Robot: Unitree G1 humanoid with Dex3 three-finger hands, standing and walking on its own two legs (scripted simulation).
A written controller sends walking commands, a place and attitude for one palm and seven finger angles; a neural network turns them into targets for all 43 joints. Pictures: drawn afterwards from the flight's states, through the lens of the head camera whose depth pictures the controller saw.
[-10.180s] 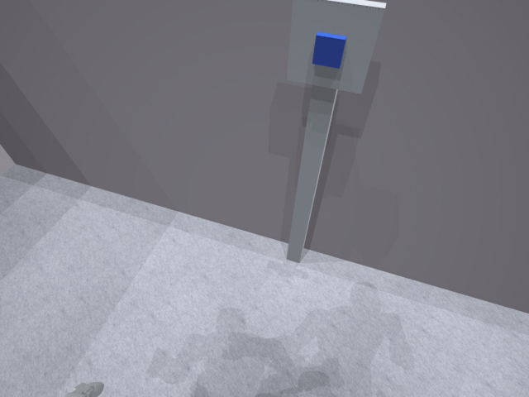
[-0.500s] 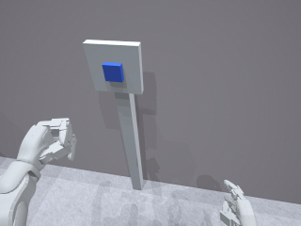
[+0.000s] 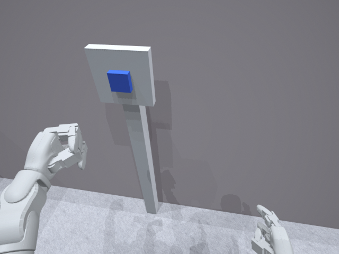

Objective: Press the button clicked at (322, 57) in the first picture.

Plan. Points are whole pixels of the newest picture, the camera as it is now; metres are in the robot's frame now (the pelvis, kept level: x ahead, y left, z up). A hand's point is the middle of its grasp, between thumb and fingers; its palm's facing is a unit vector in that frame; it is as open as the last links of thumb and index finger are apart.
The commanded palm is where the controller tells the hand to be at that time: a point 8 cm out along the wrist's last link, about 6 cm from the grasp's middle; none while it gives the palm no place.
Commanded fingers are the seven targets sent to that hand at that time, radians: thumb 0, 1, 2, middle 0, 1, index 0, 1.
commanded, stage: aim a knuckle at the button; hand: left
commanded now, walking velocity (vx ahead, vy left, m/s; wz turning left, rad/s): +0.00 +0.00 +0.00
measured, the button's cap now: (120, 80) +0.52 +0.20 +0.18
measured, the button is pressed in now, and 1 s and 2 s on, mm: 0 0 0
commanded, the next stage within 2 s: press the button with the knuckle in 1.68 s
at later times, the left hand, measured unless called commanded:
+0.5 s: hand (108, 127) +0.35 +0.18 +0.15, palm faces -0.05 -1.00 -0.05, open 3.1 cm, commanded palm +0.33 +0.24 +0.16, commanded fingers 0.00 0.90 0.90 -1.30 -1.50 -1.30 -1.50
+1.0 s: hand (128, 109) +0.42 +0.15 +0.15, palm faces -0.04 -1.00 -0.03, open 3.1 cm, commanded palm +0.40 +0.22 +0.15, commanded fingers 0.00 0.90 0.90 -1.30 -1.50 -1.30 -1.50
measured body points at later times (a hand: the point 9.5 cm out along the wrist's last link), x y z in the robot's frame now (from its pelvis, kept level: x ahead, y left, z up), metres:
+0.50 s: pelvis +0.01 +0.01 +0.00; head +0.00 -0.01 +0.45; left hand +0.35 +0.24 +0.16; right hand +0.18 -0.23 -0.08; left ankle +0.05 +0.11 -0.73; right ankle -0.04 -0.07 -0.73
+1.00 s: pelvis +0.01 +0.00 +0.00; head +0.02 -0.01 +0.45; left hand +0.42 +0.21 +0.16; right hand +0.11 -0.26 -0.11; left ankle +0.05 +0.11 -0.73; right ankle -0.04 -0.07 -0.73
